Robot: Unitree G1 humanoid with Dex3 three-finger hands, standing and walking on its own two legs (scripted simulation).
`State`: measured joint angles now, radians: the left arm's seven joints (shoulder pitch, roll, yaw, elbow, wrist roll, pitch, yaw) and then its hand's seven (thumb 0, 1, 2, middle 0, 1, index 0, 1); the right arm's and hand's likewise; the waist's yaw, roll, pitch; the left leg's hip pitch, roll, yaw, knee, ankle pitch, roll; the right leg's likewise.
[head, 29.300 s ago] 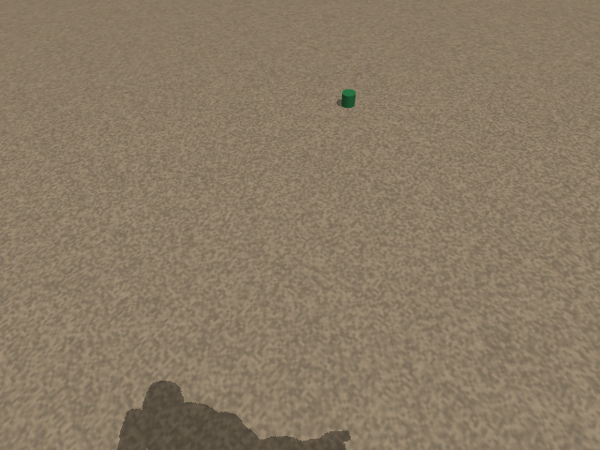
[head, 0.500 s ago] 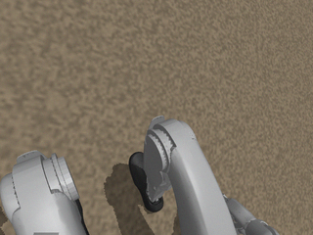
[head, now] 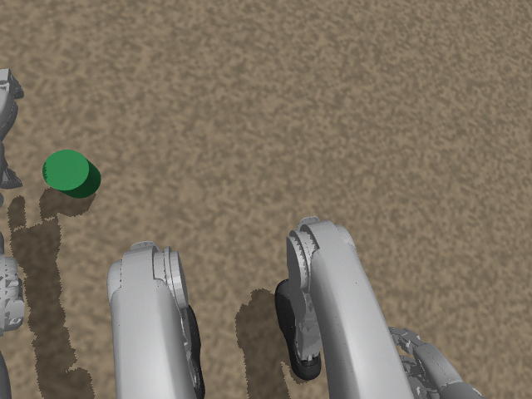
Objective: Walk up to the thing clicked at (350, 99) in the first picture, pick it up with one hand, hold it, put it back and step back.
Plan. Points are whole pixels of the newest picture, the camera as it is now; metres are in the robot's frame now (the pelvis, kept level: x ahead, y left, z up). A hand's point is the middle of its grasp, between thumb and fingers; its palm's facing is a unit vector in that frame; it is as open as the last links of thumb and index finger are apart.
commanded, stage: withdraw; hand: left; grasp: from above
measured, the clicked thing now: (73, 175) +0.48 +0.33 -0.31
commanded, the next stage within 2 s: home in 0.38 s
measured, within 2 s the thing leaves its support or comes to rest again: neither
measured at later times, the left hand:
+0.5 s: hand (37, 161) +0.46 +0.34 -0.17, palm faces -0.43 -0.06 -0.90, open 14.1 cm
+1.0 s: hand out of the picture +0.38 +0.31 -0.02, palm faces -0.31 -0.56 -0.77, open 8.8 cm
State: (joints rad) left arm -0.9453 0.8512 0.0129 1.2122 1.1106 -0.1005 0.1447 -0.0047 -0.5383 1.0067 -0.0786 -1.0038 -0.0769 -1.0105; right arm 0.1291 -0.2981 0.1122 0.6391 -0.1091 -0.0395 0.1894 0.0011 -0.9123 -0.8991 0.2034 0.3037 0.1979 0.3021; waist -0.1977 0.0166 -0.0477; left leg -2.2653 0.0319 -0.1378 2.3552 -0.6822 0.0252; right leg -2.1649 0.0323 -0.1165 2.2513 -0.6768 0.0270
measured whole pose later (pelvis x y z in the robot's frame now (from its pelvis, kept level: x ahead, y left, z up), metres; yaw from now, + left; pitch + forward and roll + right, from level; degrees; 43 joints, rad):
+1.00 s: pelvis +0.01 +0.00 +0.10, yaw +4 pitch +35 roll -7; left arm -0.46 0.60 0.10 0.65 0.61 0.02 -0.03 0.00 0.57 0.88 -0.22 -0.38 -0.21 -0.39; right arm 0.18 -0.28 0.01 0.62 -0.02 0.03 0.08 0.00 -0.90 -0.89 0.21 0.30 0.20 0.30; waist -0.11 0.03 -0.17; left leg -1.99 0.03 -0.08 2.04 -0.67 0.02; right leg -1.92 0.02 -0.07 1.97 -0.67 0.02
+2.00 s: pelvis +0.09 +0.00 +0.37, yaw +11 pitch +10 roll -2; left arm 0.52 0.22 0.02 -0.12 -0.06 0.45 0.03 0.01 0.90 0.90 -0.20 -0.30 -0.20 -0.30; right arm 0.29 -0.23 0.04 0.51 0.01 -0.21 -0.19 0.01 -0.90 -0.89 0.20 0.30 0.20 0.30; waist -0.05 0.05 -0.18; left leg -0.69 0.02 -0.06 0.99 -0.48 -0.01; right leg -0.63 0.01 -0.06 0.93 -0.48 0.00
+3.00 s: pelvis +0.08 +0.00 +0.36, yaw +10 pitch +10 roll -2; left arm 0.50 0.22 0.02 -0.11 -0.06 0.45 0.02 0.01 0.90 0.90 -0.20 -0.30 -0.20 -0.30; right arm 0.29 -0.22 0.04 0.53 0.00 -0.25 -0.18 0.01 -0.90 -0.89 0.21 0.30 0.20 0.30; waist -0.04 0.04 -0.16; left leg -0.69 0.02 -0.05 1.00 -0.48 -0.01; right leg -0.63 0.01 -0.05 0.94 -0.48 0.00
